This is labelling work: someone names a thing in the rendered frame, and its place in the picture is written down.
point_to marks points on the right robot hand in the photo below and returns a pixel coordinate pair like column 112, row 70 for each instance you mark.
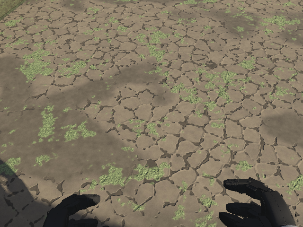
column 273, row 211

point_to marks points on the left robot hand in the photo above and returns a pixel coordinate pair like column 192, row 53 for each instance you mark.
column 59, row 216

